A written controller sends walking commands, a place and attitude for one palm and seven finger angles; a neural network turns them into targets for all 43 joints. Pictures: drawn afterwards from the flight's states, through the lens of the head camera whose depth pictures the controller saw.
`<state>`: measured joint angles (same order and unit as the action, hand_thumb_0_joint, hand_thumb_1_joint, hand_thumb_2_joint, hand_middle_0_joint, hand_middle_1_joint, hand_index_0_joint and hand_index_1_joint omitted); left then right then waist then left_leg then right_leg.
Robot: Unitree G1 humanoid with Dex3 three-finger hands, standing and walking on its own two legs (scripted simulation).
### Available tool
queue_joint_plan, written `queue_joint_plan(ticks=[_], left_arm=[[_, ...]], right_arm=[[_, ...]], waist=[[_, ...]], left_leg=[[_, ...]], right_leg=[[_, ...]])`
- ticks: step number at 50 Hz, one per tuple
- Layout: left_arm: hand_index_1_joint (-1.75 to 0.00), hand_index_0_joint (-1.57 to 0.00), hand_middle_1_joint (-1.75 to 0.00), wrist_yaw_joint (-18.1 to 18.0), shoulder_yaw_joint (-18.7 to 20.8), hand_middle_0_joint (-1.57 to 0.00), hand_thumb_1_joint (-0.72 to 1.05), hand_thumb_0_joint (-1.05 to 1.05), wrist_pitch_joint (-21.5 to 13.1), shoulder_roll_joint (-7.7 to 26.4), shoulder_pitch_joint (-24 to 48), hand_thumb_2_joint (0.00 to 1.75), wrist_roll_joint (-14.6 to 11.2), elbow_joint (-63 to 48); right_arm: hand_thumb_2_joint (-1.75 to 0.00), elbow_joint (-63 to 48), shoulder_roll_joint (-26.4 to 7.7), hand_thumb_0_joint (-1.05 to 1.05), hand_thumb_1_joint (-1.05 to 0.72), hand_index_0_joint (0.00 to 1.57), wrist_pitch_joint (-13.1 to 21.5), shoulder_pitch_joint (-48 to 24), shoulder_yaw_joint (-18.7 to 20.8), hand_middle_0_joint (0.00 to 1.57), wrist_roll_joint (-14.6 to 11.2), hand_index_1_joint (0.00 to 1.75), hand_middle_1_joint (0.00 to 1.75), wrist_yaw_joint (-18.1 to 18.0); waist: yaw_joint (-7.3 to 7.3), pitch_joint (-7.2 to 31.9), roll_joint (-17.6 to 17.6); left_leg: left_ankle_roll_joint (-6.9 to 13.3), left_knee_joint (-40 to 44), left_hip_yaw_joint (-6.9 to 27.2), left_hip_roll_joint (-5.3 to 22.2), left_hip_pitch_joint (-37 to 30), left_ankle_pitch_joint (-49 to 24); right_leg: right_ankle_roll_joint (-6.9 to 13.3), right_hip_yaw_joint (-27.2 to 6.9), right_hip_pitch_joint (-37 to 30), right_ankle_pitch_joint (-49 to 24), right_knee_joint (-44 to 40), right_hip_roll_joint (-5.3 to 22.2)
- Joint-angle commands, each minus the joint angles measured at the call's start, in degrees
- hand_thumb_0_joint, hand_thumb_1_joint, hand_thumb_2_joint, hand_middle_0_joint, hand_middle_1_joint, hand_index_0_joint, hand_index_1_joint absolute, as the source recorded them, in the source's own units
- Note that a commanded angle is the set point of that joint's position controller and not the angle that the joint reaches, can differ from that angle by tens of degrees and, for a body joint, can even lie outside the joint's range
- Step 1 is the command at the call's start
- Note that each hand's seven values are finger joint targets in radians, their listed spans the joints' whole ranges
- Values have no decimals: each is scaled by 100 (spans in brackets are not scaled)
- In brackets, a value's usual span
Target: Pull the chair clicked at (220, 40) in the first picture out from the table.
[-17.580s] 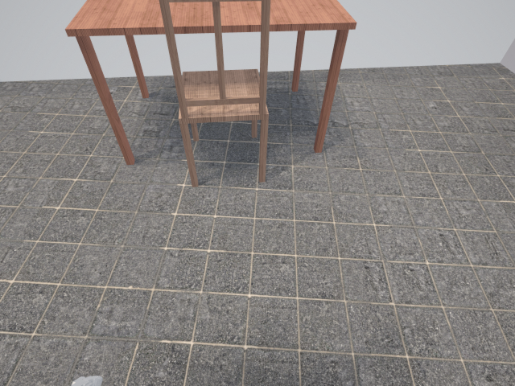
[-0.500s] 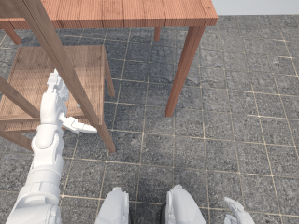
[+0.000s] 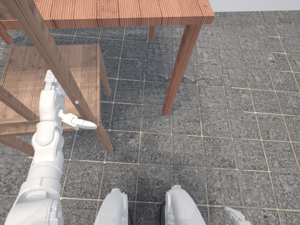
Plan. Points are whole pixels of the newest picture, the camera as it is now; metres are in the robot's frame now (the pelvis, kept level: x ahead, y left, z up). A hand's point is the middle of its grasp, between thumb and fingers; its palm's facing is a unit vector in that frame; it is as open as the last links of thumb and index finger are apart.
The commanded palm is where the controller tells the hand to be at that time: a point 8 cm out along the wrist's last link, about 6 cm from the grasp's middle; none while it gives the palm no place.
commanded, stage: push the fingers through the gap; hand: left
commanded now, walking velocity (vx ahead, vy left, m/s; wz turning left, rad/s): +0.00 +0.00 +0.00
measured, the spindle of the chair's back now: out of the picture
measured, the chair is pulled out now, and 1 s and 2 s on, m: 0.00 0.00 0.04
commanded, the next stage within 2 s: hook a spindle and tug to test in 0.06 s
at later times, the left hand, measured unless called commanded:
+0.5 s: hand (80, 100) +0.43 +0.18 +0.01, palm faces +0.07 -1.00 -0.04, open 15.6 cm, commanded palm +0.40 +0.22 +0.02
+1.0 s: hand (78, 99) +0.43 +0.18 +0.02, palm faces +0.07 -1.00 -0.03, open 6.3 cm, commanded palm +0.40 +0.23 +0.02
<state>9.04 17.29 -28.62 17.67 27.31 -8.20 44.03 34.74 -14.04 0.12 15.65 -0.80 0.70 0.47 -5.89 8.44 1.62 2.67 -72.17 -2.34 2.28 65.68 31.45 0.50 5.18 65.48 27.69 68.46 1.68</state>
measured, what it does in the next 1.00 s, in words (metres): stands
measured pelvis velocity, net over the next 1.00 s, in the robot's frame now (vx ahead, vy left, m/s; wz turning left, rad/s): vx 0.01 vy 0.00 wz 0.00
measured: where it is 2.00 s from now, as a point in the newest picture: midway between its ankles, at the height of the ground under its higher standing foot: outside the picture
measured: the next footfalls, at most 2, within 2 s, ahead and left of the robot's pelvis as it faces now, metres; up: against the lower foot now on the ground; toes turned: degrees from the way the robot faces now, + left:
none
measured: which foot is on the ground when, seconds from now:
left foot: down 0.00-1.00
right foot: down 0.00-1.00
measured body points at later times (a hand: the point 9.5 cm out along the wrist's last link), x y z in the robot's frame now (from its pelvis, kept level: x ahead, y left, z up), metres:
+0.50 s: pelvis +0.00 +0.00 +0.00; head +0.14 +0.01 +0.42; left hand +0.42 +0.23 +0.02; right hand +0.10 -0.26 -0.12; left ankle +0.02 +0.09 -0.63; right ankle +0.04 -0.12 -0.63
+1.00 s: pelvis +0.01 +0.00 +0.00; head +0.15 +0.02 +0.43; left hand +0.42 +0.24 +0.02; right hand +0.10 -0.26 -0.12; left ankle +0.02 +0.09 -0.63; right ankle +0.04 -0.12 -0.63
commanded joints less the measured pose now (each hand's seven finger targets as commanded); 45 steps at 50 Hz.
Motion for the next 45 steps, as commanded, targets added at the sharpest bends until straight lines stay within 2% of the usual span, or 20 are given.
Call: queue_joint_plan(ticks=[1, 2, 6, 8, 10, 11, 14, 16, 18, 20, 23, 27, 29, 31, 33, 38, 40, 41, 43, 45], left_arm=[[-8, -6, -8, -86, 61, -6, -50, 0, -473, 944, 1914, 30, -35, -1155], [-8, -6, -8, -97, 216, -6, -50, 0, -486, 1105, 1840, 30, -13, -1108], [-8, -6, -8, -59, 68, -6, -50, 0, -513, 1013, 2062, 30, -19, -1101], [-8, -6, -8, -61, 72, -6, -50, 0, -498, 940, 1855, 30, -48, -1107], [-19, -10, -19, -56, 60, -10, -50, 0, -455, 908, 1714, 30, -57, -1074], [-24, -11, -24, -67, 149, -11, -50, 0, -452, 1046, 1762, 30, -59, -1059], [-41, -17, -41, -91, -77, -17, -50, 0, -424, 791, 1978, 30, -15, -984], [-52, -20, -52, -151, 86, -20, -50, 0, -451, 980, 2095, 30, -3, -934], [-63, -24, -63, -173, 44, -24, -50, 0, -509, 971, 2159, 30, 43, -1069], [-74, -27, -74, -202, -11, -27, -50, 0, -513, 863, 2136, 30, 29, -1026], [-90, -32, -90, -179, 187, -32, -50, 0, -496, 1143, 2091, 30, 47, -933], [-112, -39, -112, -93, 102, -39, -28, 0, -464, 1028, 1921, 40, 1, -1113], [-123, -43, -123, -77, -57, -43, -16, 0, -424, 832, 1961, 44, -36, -1088], [-134, -46, -134, -77, -43, -46, -5, 0, -396, 849, 2003, 49, -49, -956], [-145, -50, -145, -77, 117, -50, 6, 0, -423, 1028, 1977, 54, -35, -985], [-145, -50, -145, -16, 68, -50, 34, 0, -417, 988, 1918, 66, -54, -996], [-145, -50, -145, 8, 55, -50, 45, 0, -430, 938, 1803, 71, -93, -1160], [-145, -50, -145, 13, 153, -50, 51, 0, -430, 1069, 1664, 73, -104, -1204], [-145, -50, -145, 19, 44, -50, 62, 0, -405, 923, 1543, 78, -98, -1218], [-145, -50, -145, -9, 127, -50, 73, 0, -405, 1036, 1596, 83, -79, -1192]], right_arm=[[-90, -441, -945, 0, -90, 20, 169, 455, 338, 20, 5, 30, 30, -89], [-90, -424, -977, 0, -90, 20, 162, 484, 351, 20, 9, 30, 30, -95], [-90, -412, -964, 0, -90, 20, 169, 453, 340, 20, 12, 30, 30, -115], [-90, -430, -962, 0, -90, 20, 162, 446, 346, 20, 12, 30, 30, -98], [-90, -448, -940, 0, -90, 20, 146, 423, 347, 20, -4, 30, 30, -92], [-90, -448, -961, 0, -90, 20, 142, 432, 340, 20, 3, 30, 30, -101], [-90, -444, -937, 0, -90, 20, 125, 390, 331, 20, -10, 30, 30, -89], [-90, -427, -963, 0, -90, 20, 137, 418, 341, 20, 3, 30, 30, -111], [-90, -448, -942, 0, -90, 20, 143, 403, 331, 20, 18, 30, 30, -103], [-90, -434, -917, 0, -90, 20, 137, 401, 334, 20, 23, 30, 30, -102], [-90, -439, -940, 0, -90, 20, 112, 417, 319, 20, 20, 30, 30, -112], [-90, -478, -919, 0, -90, 20, 109, 432, 324, 20, 13, 30, 30, -93], [-90, -443, -907, 0, -90, 20, 113, 423, 330, 20, -2, 30, 30, -91], [-90, -414, -923, 0, -90, 20, 128, 454, 330, 20, 0, 30, 30, -98], [-90, -396, -935, 0, -90, 20, 133, 476, 342, 20, 6, 30, 30, -101], [-90, -402, -924, 0, -90, 20, 130, 482, 335, 20, 4, 30, 30, -89], [-90, -426, -919, 0, -90, 20, 138, 485, 354, 20, 1, 30, 30, -85], [-90, -445, -937, 0, -90, 20, 139, 495, 356, 20, 9, 30, 30, -83], [-90, -460, -916, 0, -90, 20, 121, 473, 349, 20, -1, 30, 30, -57], [-90, -436, -928, 0, -90, 20, 114, 479, 350, 20, 4, 30, 30, -61]], waist=[[-79, 2494, 389], [-4, 2613, 408], [-65, 2639, 435], [-5, 2755, 487], [9, 2764, 371], [-1, 2714, 285], [-80, 2464, 336], [-84, 2549, 228], [-22, 2768, 508], [-69, 2753, 349], [-37, 2759, 273], [19, 2977, 477], [-69, 2794, 376], [-122, 2651, 270], [-65, 2776, 250], [-57, 2716, 289], [-32, 2913, 339], [31, 2965, 427], [33, 2887, 470], [10, 2787, 271]], left_leg=[[-229, 958, 591, -109, -1844, -1936], [-254, 960, 587, -105, -1903, -1940], [-259, 947, 635, -103, -1974, -1982], [-274, 938, 603, -109, -2084, -2135], [-251, 918, 556, -128, -1959, -2109], [-248, 923, 608, -118, -1880, -2128], [-252, 963, 600, -114, -1856, -1884], [-221, 911, 606, -126, -1762, -1805], [-261, 915, 608, -137, -1944, -1912], [-235, 877, 567, -142, -1897, -1989], [-209, 854, 530, -153, -1670, -1930], [-238, 864, 544, -136, -1918, -2224], [-222, 863, 532, -126, -1872, -2156], [-193, 840, 530, -133, -1717, -2013], [-185, 832, 492, -151, -1659, -2019], [-194, 850, 491, -146, -1676, -2078], [-191, 837, 475, -140, -1819, -2257], [-208, 843, 501, -141, -1857, -2388], [-235, 888, 507, -120, -1968, -2482], [-209, 876, 488, -124, -1786, -2282]], right_leg=[[88, -266, -1227, -1239, -671, -233], [88, -270, -1235, -1216, -660, -232], [101, -254, -1187, -1211, -634, -228], [94, -256, -1218, -1319, -648, -232], [80, -286, -1385, -1401, -673, -230], [91, -270, -1383, -1407, -625, -231], [81, -247, -1175, -1188, -672, -222], [81, -282, -1217, -1166, -651, -227], [91, -285, -1213, -1203, -614, -216], [73, -304, -1307, -1333, -644, -223], [62, -353, -1485, -1420, -624, -216], [84, -329, -1515, -1596, -600, -223], [66, -325, -1454, -1564, -652, -231], [66, -340, -1418, -1486, -677, -235], [52, -372, -1593, -1575, -675, -224], [62, -360, -1603, -1614, -673, -228], [58, -367, -1675, -1764, -675, -224], [83, -349, -1690, -1822, -626, -228], [79, -313, -1603, -1815, -640, -234], [65, -336, -1677, -1747, -667, -236]])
